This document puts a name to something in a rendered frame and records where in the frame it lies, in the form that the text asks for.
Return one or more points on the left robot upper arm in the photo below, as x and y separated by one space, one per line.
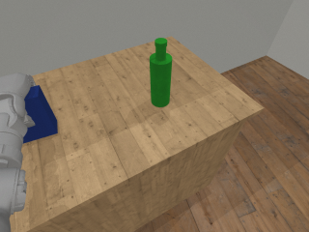
12 194

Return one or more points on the robot left forearm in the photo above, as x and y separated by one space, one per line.
12 129

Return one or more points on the robot left hand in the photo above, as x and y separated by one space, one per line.
20 84

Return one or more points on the table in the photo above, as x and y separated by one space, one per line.
117 161

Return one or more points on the sponge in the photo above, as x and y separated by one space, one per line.
39 110

